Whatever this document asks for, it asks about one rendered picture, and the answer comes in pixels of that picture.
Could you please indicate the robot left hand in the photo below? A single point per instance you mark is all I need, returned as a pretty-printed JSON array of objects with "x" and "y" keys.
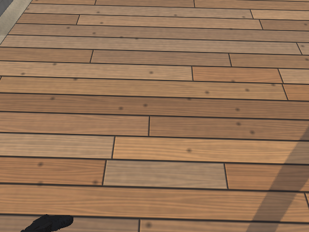
[{"x": 49, "y": 223}]

